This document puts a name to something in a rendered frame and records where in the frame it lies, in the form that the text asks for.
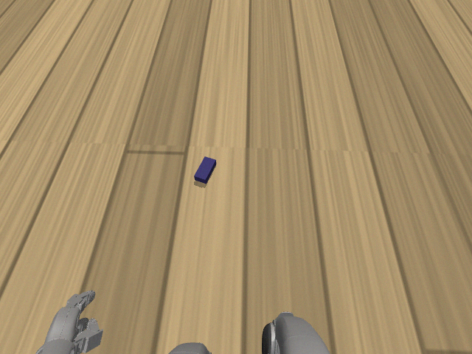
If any small box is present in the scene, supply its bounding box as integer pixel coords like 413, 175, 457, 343
194, 157, 216, 184

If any left robot arm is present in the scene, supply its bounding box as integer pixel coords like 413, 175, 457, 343
36, 339, 75, 354

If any left robot hand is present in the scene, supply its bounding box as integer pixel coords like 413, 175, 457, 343
44, 291, 103, 354

